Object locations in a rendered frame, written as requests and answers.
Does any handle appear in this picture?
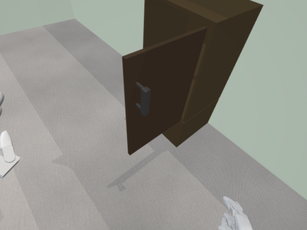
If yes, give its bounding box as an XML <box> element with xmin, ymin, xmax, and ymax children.
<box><xmin>136</xmin><ymin>82</ymin><xmax>151</xmax><ymax>116</ymax></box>

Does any left robot hand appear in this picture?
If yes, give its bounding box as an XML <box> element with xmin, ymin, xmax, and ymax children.
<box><xmin>0</xmin><ymin>92</ymin><xmax>20</xmax><ymax>179</ymax></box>

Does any right robot hand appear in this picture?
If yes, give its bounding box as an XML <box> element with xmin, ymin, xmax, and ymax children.
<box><xmin>218</xmin><ymin>196</ymin><xmax>254</xmax><ymax>230</ymax></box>

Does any cupboard door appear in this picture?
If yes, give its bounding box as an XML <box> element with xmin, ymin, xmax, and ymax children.
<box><xmin>122</xmin><ymin>26</ymin><xmax>208</xmax><ymax>155</ymax></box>

